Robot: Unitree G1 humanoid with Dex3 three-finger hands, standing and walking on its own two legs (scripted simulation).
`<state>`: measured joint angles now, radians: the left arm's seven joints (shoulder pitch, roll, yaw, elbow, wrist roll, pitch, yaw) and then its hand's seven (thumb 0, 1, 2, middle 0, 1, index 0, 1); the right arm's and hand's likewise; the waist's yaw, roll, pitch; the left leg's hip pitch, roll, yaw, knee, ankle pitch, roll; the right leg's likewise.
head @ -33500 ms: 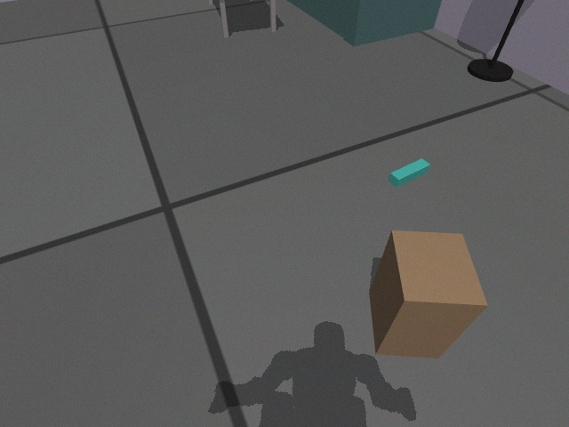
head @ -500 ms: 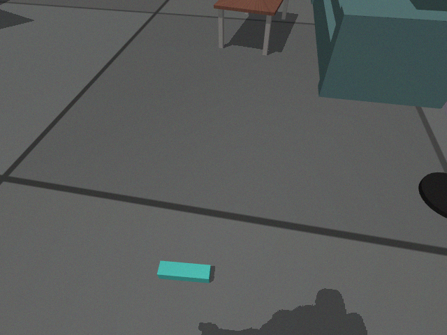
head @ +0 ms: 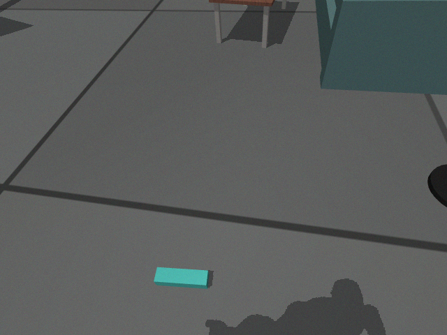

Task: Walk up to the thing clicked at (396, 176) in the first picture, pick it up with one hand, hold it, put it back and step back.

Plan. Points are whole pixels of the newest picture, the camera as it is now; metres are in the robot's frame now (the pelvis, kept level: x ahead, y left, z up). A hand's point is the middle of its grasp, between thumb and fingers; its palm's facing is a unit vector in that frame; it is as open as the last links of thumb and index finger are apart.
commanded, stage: walk up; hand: left
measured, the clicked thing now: (182, 277) +0.44 +0.27 -0.75
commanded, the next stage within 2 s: none
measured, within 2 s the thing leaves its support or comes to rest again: neither
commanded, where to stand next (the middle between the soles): +0.06 +0.03 m, yaw +0 degrees
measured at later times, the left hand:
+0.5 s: hand out of the picture +0.12 +0.27 -0.16, palm faces +0.02 -0.93 -0.36, open 7.3 cm
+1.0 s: hand out of the picture +0.09 +0.30 -0.15, palm faces -0.02 -0.94 -0.34, open 7.3 cm
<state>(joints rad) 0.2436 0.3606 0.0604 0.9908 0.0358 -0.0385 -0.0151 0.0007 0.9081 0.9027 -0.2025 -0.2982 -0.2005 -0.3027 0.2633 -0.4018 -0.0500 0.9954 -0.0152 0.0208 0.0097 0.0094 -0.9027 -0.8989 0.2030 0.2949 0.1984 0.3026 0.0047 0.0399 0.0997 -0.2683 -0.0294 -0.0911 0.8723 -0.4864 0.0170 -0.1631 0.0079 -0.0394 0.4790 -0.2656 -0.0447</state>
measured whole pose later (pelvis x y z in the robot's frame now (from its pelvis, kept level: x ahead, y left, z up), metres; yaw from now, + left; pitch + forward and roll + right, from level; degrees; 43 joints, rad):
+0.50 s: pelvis +0.04 +0.01 +0.00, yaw +1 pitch -3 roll +0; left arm 0.13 0.35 0.01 1.02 0.00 -0.02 0.01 0.00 0.91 0.90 -0.20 -0.30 -0.20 -0.30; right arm 0.05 -0.34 -0.01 0.98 0.00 0.01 0.02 0.01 -0.90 -0.90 0.20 0.30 0.20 0.30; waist 0.02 0.01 0.10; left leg -0.25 0.01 -0.02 0.51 -0.20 -0.01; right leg -0.09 0.01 -0.04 0.49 -0.34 -0.02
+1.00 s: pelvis +0.03 +0.04 +0.01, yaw +0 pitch -3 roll +0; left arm 0.13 0.36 0.02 1.14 0.01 -0.01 -0.01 0.00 0.91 0.90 -0.20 -0.30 -0.20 -0.30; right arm 0.10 -0.34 -0.01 1.13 -0.01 0.01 0.02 0.01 -0.90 -0.90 0.20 0.30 0.20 0.30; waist 0.00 0.00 0.07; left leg -0.19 -0.01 0.01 0.33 -0.10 0.02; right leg -0.04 -0.02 -0.01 0.31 -0.22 0.02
